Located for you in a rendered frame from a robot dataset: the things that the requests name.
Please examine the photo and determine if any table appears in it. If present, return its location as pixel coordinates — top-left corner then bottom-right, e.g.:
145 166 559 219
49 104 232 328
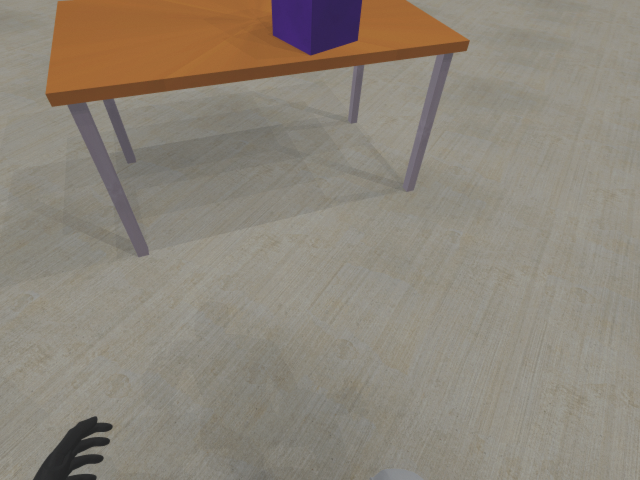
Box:
45 0 470 257

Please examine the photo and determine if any carton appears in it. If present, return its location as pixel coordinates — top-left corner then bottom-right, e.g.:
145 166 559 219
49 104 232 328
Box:
271 0 362 55

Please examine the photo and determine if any left robot hand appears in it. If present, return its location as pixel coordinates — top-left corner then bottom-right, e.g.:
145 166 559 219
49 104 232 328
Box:
33 416 113 480

